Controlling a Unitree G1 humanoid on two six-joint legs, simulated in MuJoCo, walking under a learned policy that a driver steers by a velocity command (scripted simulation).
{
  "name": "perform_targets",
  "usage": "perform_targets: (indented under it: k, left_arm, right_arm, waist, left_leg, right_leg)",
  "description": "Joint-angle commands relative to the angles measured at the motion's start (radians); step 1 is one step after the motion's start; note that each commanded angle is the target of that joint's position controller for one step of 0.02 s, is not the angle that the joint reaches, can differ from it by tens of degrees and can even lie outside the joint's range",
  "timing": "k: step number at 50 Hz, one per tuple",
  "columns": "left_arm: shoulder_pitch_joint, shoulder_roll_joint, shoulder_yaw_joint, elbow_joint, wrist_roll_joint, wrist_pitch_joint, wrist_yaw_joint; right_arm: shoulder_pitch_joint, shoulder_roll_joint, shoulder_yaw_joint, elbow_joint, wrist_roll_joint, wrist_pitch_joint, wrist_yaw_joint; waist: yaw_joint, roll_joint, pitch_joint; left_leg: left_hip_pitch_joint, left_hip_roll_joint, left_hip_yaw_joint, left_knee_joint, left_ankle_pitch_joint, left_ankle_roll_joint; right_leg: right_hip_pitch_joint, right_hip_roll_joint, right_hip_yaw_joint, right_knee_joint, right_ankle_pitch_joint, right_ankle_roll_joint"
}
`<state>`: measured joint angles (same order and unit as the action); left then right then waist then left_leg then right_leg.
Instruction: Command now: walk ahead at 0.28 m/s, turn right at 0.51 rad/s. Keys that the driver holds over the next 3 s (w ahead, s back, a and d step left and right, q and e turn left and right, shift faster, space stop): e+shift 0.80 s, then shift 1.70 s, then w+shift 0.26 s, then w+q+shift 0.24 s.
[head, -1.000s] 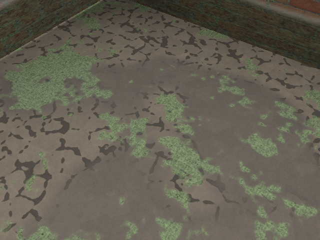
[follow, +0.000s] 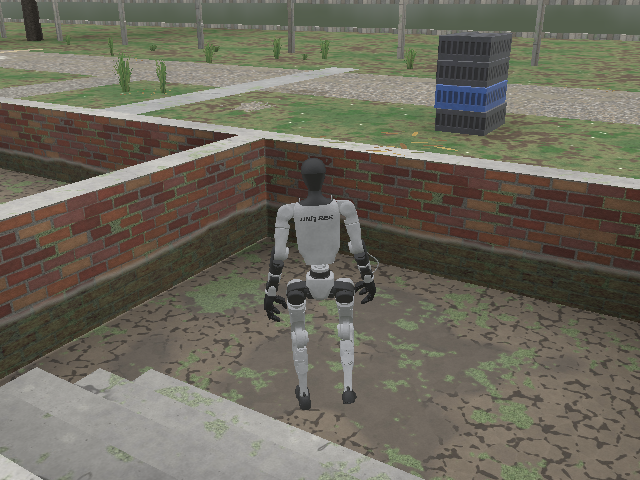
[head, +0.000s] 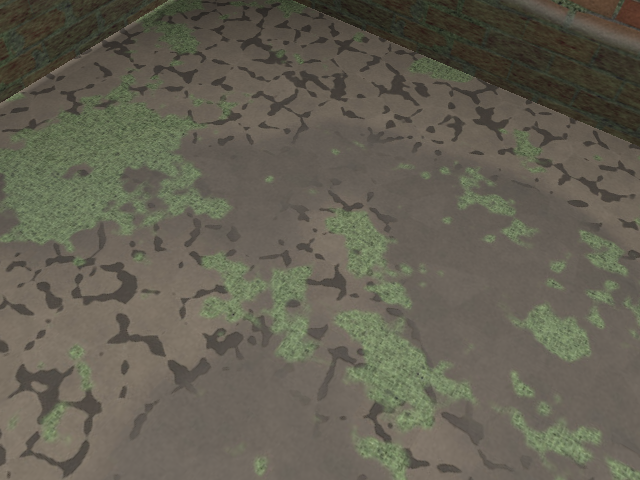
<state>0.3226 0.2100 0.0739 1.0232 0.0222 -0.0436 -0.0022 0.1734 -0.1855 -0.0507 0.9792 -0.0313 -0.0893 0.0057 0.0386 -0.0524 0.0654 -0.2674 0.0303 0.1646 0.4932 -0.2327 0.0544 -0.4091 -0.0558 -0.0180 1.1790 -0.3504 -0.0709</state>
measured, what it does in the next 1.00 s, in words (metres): walks ahead, turning right: right foot, then left foot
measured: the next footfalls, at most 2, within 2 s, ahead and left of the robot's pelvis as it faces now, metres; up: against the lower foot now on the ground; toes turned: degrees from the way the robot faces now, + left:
right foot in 0.32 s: +0.23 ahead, -0.07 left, +0.00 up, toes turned -20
left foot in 0.84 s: +0.33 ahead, +0.08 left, +0.00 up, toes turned -52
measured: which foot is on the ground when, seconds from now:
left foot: down 0.00-0.32, up 0.34-0.82, down 0.84-1.00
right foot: up 0.00-0.30, down 0.32-0.86, up 0.88-1.00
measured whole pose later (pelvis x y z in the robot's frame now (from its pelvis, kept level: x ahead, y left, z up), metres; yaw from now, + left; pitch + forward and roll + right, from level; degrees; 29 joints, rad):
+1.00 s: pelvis +0.22 +0.06 +0.01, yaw -49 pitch +1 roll -1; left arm 0.19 0.35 0.11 0.72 0.02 0.05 -0.03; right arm 0.19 -0.29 -0.04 0.72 -0.02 0.02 -0.03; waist 0.00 -0.06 0.05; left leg -0.23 -0.03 -0.04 0.42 -0.20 0.04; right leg -0.50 0.17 0.19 1.07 -0.41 0.02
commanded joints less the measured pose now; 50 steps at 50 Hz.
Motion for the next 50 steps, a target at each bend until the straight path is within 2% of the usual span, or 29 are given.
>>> perform_targets:
  k: [1,3,6,9,13,14,15,16,17,18,19,20,21,22,23,25,27,31,35,39,41,42,43,44,45,46,47,48,50]
  left_arm:
    - [0.082,0.020,0.017,-0.038,0.001,0.037,-0.010]
    - [0.025,-0.001,0.013,-0.072,-0.001,0.051,-0.014]
    - [-0.078,-0.015,0.002,-0.130,0.012,0.058,-0.024]
    - [-0.145,-0.015,-0.007,-0.174,0.015,0.063,-0.041]
    - [-0.088,0.041,0.009,-0.191,0.017,0.070,-0.034]
    - [-0.049,0.056,0.017,-0.190,0.014,0.066,-0.026]
    - [0.018,0.075,0.027,-0.180,0.012,0.055,-0.017]
    - [0.069,0.133,0.048,-0.179,0.012,0.040,-0.004]
    - [-0.015,0.265,0.079,-0.199,-0.010,0.058,0.004]
    - [0.012,0.332,0.096,-0.243,-0.025,0.069,-0.003]
    - [-0.030,0.279,0.087,-0.252,-0.016,0.076,0.003]
    - [-0.087,0.206,0.063,-0.251,-0.012,0.082,0.011]
    - [-0.119,0.169,0.048,-0.253,-0.011,0.082,0.015]
    - [-0.138,0.150,0.043,-0.268,-0.012,0.079,0.018]
    - [-0.140,0.151,0.042,-0.273,-0.011,0.076,0.016]
    - [-0.120,0.192,0.054,-0.279,-0.008,0.067,0.008]
    - [-0.092,0.225,0.065,-0.287,-0.011,0.070,0.006]
    - [-0.072,0.248,0.075,-0.313,-0.009,0.082,-0.003]
    - [-0.070,0.261,0.081,-0.334,-0.002,0.083,-0.012]
    - [-0.109,0.266,0.083,-0.356,-0.002,0.086,-0.022]
    - [-0.153,0.253,0.078,-0.369,-0.009,0.087,-0.024]
    - [-0.147,0.224,0.067,-0.370,-0.018,0.083,-0.019]
    - [-0.059,0.147,0.047,-0.366,-0.021,0.079,-0.011]
    - [-0.066,0.198,0.058,-0.373,-0.004,0.074,-0.002]
    - [-0.090,0.261,0.069,-0.366,0.020,0.071,-0.004]
    - [-0.074,0.250,0.066,-0.350,0.017,0.073,-0.012]
    - [-0.051,0.230,0.059,-0.335,0.011,0.081,-0.022]
    - [-0.032,0.221,0.054,-0.324,0.006,0.088,-0.031]
    - [-0.051,0.216,0.043,-0.322,-0.003,0.097,-0.034]
  right_arm:
    - [0.090,-0.096,-0.010,-0.031,0.011,-0.011,-0.021]
    - [0.099,-0.104,-0.011,-0.037,0.016,-0.008,-0.037]
    - [0.086,-0.091,-0.006,-0.051,0.020,0.005,-0.057]
    - [0.086,-0.123,-0.016,-0.061,0.024,0.014,-0.065]
    - [0.087,-0.172,-0.040,-0.089,0.038,0.035,-0.063]
    - [0.085,-0.186,-0.047,-0.100,0.041,0.045,-0.057]
    - [0.070,-0.197,-0.052,-0.113,0.047,0.055,-0.045]
    - [0.059,-0.208,-0.057,-0.125,0.054,0.062,-0.032]
    - [0.100,-0.108,-0.043,-0.181,0.032,0.072,-0.012]
    - [0.110,-0.100,-0.025,-0.224,0.002,0.076,-0.013]
    - [0.054,-0.115,-0.022,-0.226,0.004,0.079,-0.021]
    - [0.015,-0.132,-0.029,-0.224,0.015,0.078,-0.031]
    - [-0.012,-0.145,-0.031,-0.234,0.011,0.080,-0.043]
    - [0.003,-0.152,-0.033,-0.229,-0.007,0.094,-0.049]
    - [0.010,-0.143,-0.029,-0.223,-0.013,0.110,-0.050]
    - [0.007,-0.114,-0.018,-0.233,-0.001,0.127,-0.043]
    - [-0.031,-0.120,-0.014,-0.257,0.008,0.131,-0.040]
    - [-0.107,-0.147,-0.016,-0.295,0.008,0.128,-0.040]
    - [-0.130,-0.165,-0.014,-0.313,0.018,0.111,-0.042]
    - [-0.084,-0.182,-0.012,-0.314,0.032,0.096,-0.044]
    - [0.009,-0.190,-0.014,-0.294,0.033,0.091,-0.055]
    - [0.050,-0.218,-0.021,-0.285,0.026,0.086,-0.065]
    - [0.022,-0.303,-0.035,-0.308,0.014,0.090,-0.074]
    - [-0.058,-0.353,-0.038,-0.343,-0.008,0.093,-0.062]
    - [-0.056,-0.289,-0.029,-0.336,-0.009,0.095,-0.050]
    - [-0.084,-0.236,-0.015,-0.339,0.004,0.094,-0.040]
    - [-0.099,-0.221,-0.012,-0.342,0.007,0.093,-0.031]
    - [-0.094,-0.222,-0.012,-0.343,0.010,0.092,-0.031]
    - [-0.035,-0.222,-0.012,-0.330,0.012,0.089,-0.028]
  waist:
    - [0.010,0.167,-0.069]
    - [0.020,0.163,-0.057]
    - [0.017,0.168,-0.030]
    - [0.004,0.165,-0.039]
    - [0.026,0.160,-0.094]
    - [0.038,0.152,-0.119]
    - [0.072,0.125,-0.160]
    - [0.128,0.025,-0.176]
    - [0.007,-0.201,-0.147]
    - [0.037,-0.104,-0.317]
    - [0.026,0.031,-0.226]
    - [-0.007,0.085,-0.072]
    - [-0.034,0.082,-0.046]
    - [-0.043,0.055,-0.057]
    - [-0.046,0.052,-0.084]
    - [-0.043,0.059,-0.131]
    - [-0.025,0.035,-0.155]
    - [0.007,-0.028,-0.132]
    - [0.018,-0.062,-0.133]
    - [-0.005,-0.101,-0.134]
    - [-0.056,-0.106,-0.130]
    - [-0.071,-0.057,-0.129]
    - [-0.016,0.156,-0.151]
    - [-0.013,0.253,-0.101]
    - [-0.003,0.161,-0.082]
    - [0.016,0.129,-0.074]
    - [0.024,0.141,-0.075]
    - [0.022,0.180,-0.086]
    - [-0.005,0.186,-0.094]
  left_leg:
    - [0.133,0.270,-0.107,-0.171,0.727,0.031]
    - [0.133,0.269,-0.045,-0.174,0.741,0.038]
    - [0.123,0.252,0.048,-0.160,0.696,0.049]
    - [0.128,0.260,0.111,-0.118,0.703,0.048]
    - [0.197,0.303,0.131,0.092,0.914,0.035]
    - [0.200,0.311,0.132,0.206,0.916,0.032]
    - [0.164,0.304,0.132,0.379,0.838,0.016]
    - [0.023,0.238,0.132,0.637,0.493,-0.036]
    - [-0.317,0.001,0.082,0.985,-0.449,-0.099]
    - [-0.397,-0.034,-0.174,1.038,-0.465,-0.126]
    - [-0.434,0.006,-0.223,0.996,-0.404,-0.118]
    - [-0.439,0.033,-0.226,0.898,-0.320,-0.112]
    - [-0.406,0.051,-0.231,0.798,-0.255,-0.111]
    - [-0.351,0.055,-0.224,0.738,-0.211,-0.113]
    - [-0.308,0.044,-0.219,0.707,-0.181,-0.115]
    - [-0.285,0.025,-0.218,0.637,-0.167,-0.122]
    - [-0.296,0.014,-0.233,0.563,-0.147,-0.132]
    - [-0.317,-0.023,-0.261,0.448,-0.123,-0.132]
    - [-0.276,-0.063,-0.287,0.341,-0.128,-0.103]
    - [-0.118,-0.113,-0.285,0.172,-0.146,-0.067]
    - [0.055,-0.118,-0.266,-0.035,-0.077,-0.052]
    - [0.166,-0.052,-0.302,-0.185,-0.036,-0.038]
    - [0.247,0.194,-0.546,-0.292,-0.177,0.016]
    - [0.148,0.344,-0.778,-0.339,-0.162,0.118]
    - [0.078,0.327,-0.699,-0.289,-0.010,0.157]
    - [0.044,0.257,-0.578,-0.245,0.105,0.144]
    - [0.046,0.194,-0.479,-0.216,0.205,0.125]
    - [0.069,0.163,-0.425,-0.197,0.292,0.121]
    - [0.120,0.155,-0.380,-0.169,0.441,0.131]
  right_leg:
    - [-0.119,-0.020,0.001,0.045,0.068,0.003]
    - [-0.169,-0.011,-0.027,-0.003,0.145,0.004]
    - [-0.184,-0.006,-0.078,-0.196,0.255,0.004]
    - [-0.088,0.021,-0.131,-0.382,0.320,-0.018]
    - [0.025,0.084,-0.185,-0.447,0.162,-0.073]
    - [0.073,0.099,-0.182,-0.478,0.113,-0.092]
    - [0.167,0.115,-0.161,-0.559,0.110,-0.117]
    - [0.304,0.063,-0.023,-0.710,0.332,-0.157]
    - [0.420,-0.170,0.416,-0.658,0.909,-0.279]
    - [0.465,-0.296,0.707,-0.839,0.675,-0.430]
    - [0.382,-0.307,0.674,-0.897,0.344,-0.409]
    - [0.235,-0.249,0.572,-0.913,0.241,-0.353]
    - [0.184,-0.182,0.488,-0.911,0.261,-0.290]
    - [0.154,-0.133,0.420,-0.898,0.315,-0.249]
    - [0.141,-0.097,0.380,-0.879,0.390,-0.222]
    - [0.164,-0.059,0.359,-0.842,0.506,-0.198]
    - [0.196,-0.044,0.392,-0.844,0.409,-0.182]
    - [0.214,-0.026,0.499,-0.876,0.152,-0.159]
    - [0.243,-0.020,0.586,-0.860,0.142,-0.141]
    - [0.198,0.000,0.651,-0.834,0.236,-0.106]
    - [0.114,0.040,0.645,-0.824,0.166,-0.047]
    - [0.036,0.097,0.594,-0.774,0.032,0.005]
    - [-0.059,0.215,0.414,-0.539,-0.188,0.062]
    - [-0.185,0.305,0.221,-0.329,-0.234,0.082]
    - [-0.142,0.211,0.221,-0.193,-0.167,0.089]
    - [-0.108,0.204,0.221,-0.135,-0.112,0.084]
    - [-0.095,0.208,0.212,-0.070,-0.072,0.087]
    - [-0.101,0.213,0.192,-0.008,-0.056,0.093]
    - [-0.123,0.207,0.164,0.026,-0.064,0.109]
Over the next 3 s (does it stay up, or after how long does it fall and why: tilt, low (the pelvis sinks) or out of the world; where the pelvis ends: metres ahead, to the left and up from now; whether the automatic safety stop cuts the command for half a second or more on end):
stays up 0.28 -0.07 0.00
